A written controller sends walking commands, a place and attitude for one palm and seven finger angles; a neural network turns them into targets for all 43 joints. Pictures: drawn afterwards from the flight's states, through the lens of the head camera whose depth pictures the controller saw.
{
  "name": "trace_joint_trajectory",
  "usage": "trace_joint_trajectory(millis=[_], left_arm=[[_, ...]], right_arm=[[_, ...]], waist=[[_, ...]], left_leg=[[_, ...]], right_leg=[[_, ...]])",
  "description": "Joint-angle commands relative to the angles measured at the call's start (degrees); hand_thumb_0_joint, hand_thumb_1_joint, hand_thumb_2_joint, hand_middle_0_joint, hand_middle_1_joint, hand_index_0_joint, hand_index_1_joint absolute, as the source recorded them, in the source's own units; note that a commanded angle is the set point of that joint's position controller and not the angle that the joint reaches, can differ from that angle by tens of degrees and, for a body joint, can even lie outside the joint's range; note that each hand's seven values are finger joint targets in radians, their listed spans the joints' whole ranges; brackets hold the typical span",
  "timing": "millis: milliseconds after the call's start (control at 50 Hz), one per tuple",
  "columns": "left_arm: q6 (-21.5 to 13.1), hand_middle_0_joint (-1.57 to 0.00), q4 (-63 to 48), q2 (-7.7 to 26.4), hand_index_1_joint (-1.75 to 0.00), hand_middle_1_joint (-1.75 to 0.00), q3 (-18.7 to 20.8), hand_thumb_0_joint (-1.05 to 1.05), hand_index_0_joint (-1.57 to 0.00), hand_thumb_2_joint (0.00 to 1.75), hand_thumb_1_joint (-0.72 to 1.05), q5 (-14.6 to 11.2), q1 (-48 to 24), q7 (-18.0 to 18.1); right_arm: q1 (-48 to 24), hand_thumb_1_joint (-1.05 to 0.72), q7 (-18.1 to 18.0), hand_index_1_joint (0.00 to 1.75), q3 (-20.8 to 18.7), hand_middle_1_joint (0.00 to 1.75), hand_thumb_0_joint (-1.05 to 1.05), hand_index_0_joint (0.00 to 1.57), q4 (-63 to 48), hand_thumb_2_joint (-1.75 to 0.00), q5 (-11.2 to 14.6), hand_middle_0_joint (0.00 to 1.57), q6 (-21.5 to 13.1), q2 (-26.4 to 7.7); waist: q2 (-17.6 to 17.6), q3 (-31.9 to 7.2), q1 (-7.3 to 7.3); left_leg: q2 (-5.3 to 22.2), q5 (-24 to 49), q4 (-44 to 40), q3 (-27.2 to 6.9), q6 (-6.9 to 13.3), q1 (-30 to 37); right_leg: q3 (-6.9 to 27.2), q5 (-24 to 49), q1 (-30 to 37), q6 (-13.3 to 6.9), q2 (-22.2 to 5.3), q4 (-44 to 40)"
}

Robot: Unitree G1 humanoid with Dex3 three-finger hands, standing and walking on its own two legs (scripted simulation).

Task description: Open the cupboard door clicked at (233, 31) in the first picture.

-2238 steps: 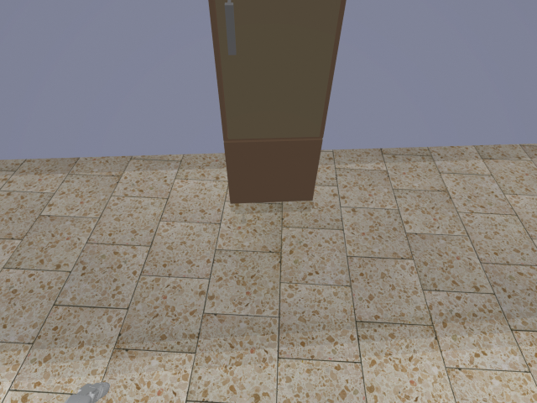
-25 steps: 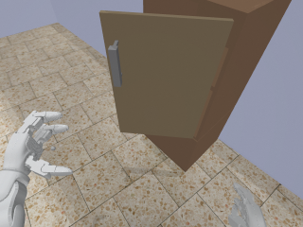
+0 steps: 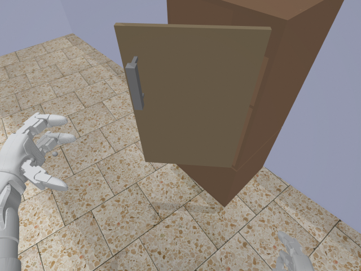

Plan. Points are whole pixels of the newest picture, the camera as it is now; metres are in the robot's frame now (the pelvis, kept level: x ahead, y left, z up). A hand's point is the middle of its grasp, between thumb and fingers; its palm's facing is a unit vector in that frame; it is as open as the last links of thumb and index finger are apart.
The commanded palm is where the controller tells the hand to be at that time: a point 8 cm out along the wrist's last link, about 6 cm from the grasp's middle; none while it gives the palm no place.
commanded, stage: raise the hand with hooked fingers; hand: left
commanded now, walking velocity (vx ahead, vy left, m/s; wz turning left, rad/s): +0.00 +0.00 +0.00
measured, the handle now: (137, 83) +0.58 +0.17 +0.11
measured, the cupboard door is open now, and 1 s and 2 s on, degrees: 42 42 42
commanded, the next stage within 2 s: move the hooked fingers beside the handle in 0.38 s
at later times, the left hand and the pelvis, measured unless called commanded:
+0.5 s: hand (72, 154) +0.30 +0.25 +0.12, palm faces +0.04 -1.00 -0.04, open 14.0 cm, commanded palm +0.28 +0.30 +0.13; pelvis +0.01 -0.02 +0.00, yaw -1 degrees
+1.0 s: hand (82, 130) +0.37 +0.25 +0.12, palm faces +0.03 -1.00 -0.02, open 14.0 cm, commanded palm +0.35 +0.30 +0.12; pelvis +0.00 -0.01 +0.00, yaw -1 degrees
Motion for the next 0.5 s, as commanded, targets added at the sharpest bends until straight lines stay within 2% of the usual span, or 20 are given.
trace_joint_trajectory(millis=[0,20,40,100,140,180,240,280,300,320,340,420,440,480], left_arm=[[-4.2,-0.3,-12.6,14.0,-1.2,-1.2,5.5,0.0,-0.3,0.3,-0.5,-1.8,-11.1,0.2],[-4.7,-0.3,-12.8,15.7,-1.2,-1.2,7.0,0.0,-0.3,0.3,-0.5,-1.9,-11.0,0.6],[-5.1,-0.3,-13.4,15.3,-1.2,-1.2,7.0,0.0,-0.3,0.3,-0.5,-1.9,-11.6,1.0],[-7.0,-0.3,-16.3,15.4,-1.2,-1.2,7.4,0.0,-0.3,0.3,-0.5,-1.2,-12.6,2.8],[-7.5,-0.3,-17.6,16.0,-1.2,-1.2,7.5,0.0,-0.3,0.3,-0.5,-0.7,-13.4,3.3],[-7.5,-0.3,-16.3,14.4,-1.2,-1.2,6.6,0.0,-0.3,0.3,-0.5,-0.7,-12.5,3.2],[-6.8,-0.3,-13.5,12.9,-1.2,-1.2,5.1,0.0,-0.3,0.3,-0.5,-1.2,-12.6,2.3],[-6.0,-0.3,-12.6,12.5,-1.2,-1.2,4.3,0.0,-0.3,0.3,-0.5,-1.1,-12.9,1.6],[-5.3,-0.3,-11.3,12.8,-1.2,-1.2,4.5,0.0,-0.3,0.3,-0.5,-1.0,-12.4,1.5],[-4.9,-0.3,-10.3,12.8,-1.2,-1.2,4.3,0.0,-0.3,0.3,-0.5,-1.1,-12.0,1.3],[-5.0,-0.3,-11.4,13.3,-1.2,-1.2,4.9,0.0,-0.3,0.3,-0.5,-1.2,-12.2,1.2],[-5.8,-0.3,-12.5,14.7,-1.2,-1.2,6.2,0.0,-0.3,0.3,-0.5,-1.4,-11.9,1.8],[-6.2,-0.3,-13.1,14.9,-1.2,-1.2,6.8,0.0,-0.3,0.3,-0.5,-1.4,-12.4,2.0],[-7.0,-0.3,-12.3,14.7,-1.2,-1.2,6.3,0.0,-0.3,0.3,-0.5,-1.2,-14.8,2.3]], right_arm=[[-4.9,-0.9,-0.1,0.3,-3.6,0.3,0.0,0.2,-9.5,-0.9,-0.3,0.2,-3.6,-7.6],[-5.0,-0.9,0.1,0.3,-3.6,0.3,0.0,0.2,-9.5,-0.9,-0.5,0.2,-3.6,-7.6],[-4.8,-0.9,0.1,0.3,-3.6,0.3,0.0,0.2,-9.6,-0.9,-0.4,0.2,-3.6,-7.5],[-4.6,-0.9,0.0,0.3,-3.8,0.3,0.0,0.2,-9.3,-0.9,-0.5,0.2,-4.0,-7.0],[-4.4,-0.9,-0.1,0.3,-3.8,0.3,0.0,0.2,-9.2,-0.9,-0.7,0.2,-4.0,-6.9],[-4.2,-0.9,-0.3,0.3,-3.9,0.3,0.0,0.2,-8.7,-0.9,-0.6,0.2,-4.1,-6.8],[-4.3,-0.9,-0.6,0.3,-4.0,0.3,0.0,0.2,-8.0,-0.9,-0.2,0.2,-4.0,-7.1],[-4.4,-0.9,-0.9,0.3,-4.1,0.3,0.0,0.2,-7.9,-0.9,0.0,0.2,-3.8,-7.2],[-4.5,-0.9,-1.0,0.3,-4.1,0.3,0.0,0.2,-7.9,-0.9,0.0,0.2,-3.8,-7.2],[-4.3,-0.9,-0.9,0.3,-4.0,0.3,0.0,0.2,-7.9,-0.9,0.0,0.2,-3.6,-7.3],[-4.7,-0.9,-0.9,0.3,-4.0,0.3,0.0,0.2,-8.2,-0.9,0.0,0.2,-3.6,-7.2],[-4.7,-0.9,-0.6,0.3,-3.9,0.3,0.0,0.2,-8.7,-0.9,-0.2,0.2,-3.4,-7.1],[-5.0,-0.9,-0.6,0.3,-3.9,0.3,0.0,0.2,-8.9,-0.9,-0.2,0.2,-3.5,-6.9],[-4.8,-0.9,-0.8,0.3,-3.9,0.3,0.0,0.2,-8.3,-0.9,-0.1,0.2,-3.3,-6.8]], waist=[[0.4,-12.7,0.93],[0.0,-12.2,1.42],[-0.2,-13.0,1.17],[3.6,-13.8,1.03],[4.4,-14.7,0.86],[4.0,-14.1,0.36],[0.6,-11.5,-0.2],[1.9,-11.5,-0.43],[1.6,-11.1,-0.28],[-0.1,-10.4,-0.24],[0.9,-11.5,0.03],[-1.2,-13.3,0.54],[-0.2,-13.9,0.63],[-0.1,-12.6,-0.2]], left_leg=[[-0.8,13.9,-4.8,-4.3,0.2,5.6],[-0.8,14.1,-4.4,-3.9,0.3,5.2],[-0.9,14.5,-4.7,-3.8,0.4,5.1],[-0.9,15.6,-4.8,-3.3,0.4,6.8],[-0.9,16.5,-4.5,-3.0,0.6,7.7],[-0.9,16.3,-4.3,-2.5,0.7,7.6],[-0.8,14.9,-4.3,-2.4,0.8,6.3],[-1.1,14.5,-4.1,-2.1,0.8,6.4],[-1.1,14.0,-4.0,-2.0,0.8,5.9],[-1.0,13.8,-4.0,-2.1,0.8,5.4],[-1.1,14.6,-3.9,-2.2,0.8,5.6],[-1.1,15.5,-3.4,-2.1,0.8,5.2],[-1.3,15.8,-3.5,-2.0,0.9,5.4],[-1.2,14.9,-3.5,-1.8,0.8,5.3]], right_leg=[[2.3,13.1,2.5,-1.0,2.2,-3.6],[2.8,13.7,3.1,-1.1,2.2,-3.6],[2.8,14.2,3.6,-1.0,2.2,-3.5],[2.9,15.1,3.6,-0.9,2.1,-3.4],[3.4,16.6,4.3,-0.9,2.1,-3.4],[3.5,17.4,4.0,-0.6,2.0,-3.6],[3.6,17.4,3.3,-0.2,1.9,-4.0],[3.7,17.2,2.7,-0.1,1.8,-4.1],[3.9,17.0,2.5,0.0,1.7,-4.2],[4.0,16.8,2.7,0.0,1.7,-4.2],[4.2,17.9,3.2,0.0,1.5,-4.0],[4.5,19.3,5.0,0.3,1.4,-3.5],[4.7,20.0,5.2,0.3,1.4,-3.3],[4.5,19.1,3.9,0.3,1.4,-3.6]])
